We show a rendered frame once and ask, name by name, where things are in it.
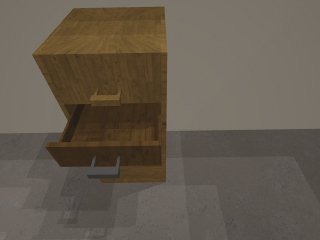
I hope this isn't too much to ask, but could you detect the drawer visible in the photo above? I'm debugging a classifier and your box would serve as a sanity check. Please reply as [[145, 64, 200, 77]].
[[45, 103, 162, 167]]

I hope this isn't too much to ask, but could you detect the handle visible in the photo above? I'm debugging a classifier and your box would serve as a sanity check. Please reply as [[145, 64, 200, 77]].
[[90, 95, 122, 107], [86, 156, 121, 179]]

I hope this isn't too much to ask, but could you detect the cabinet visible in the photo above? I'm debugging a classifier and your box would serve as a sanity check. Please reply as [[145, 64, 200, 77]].
[[32, 6, 168, 183]]

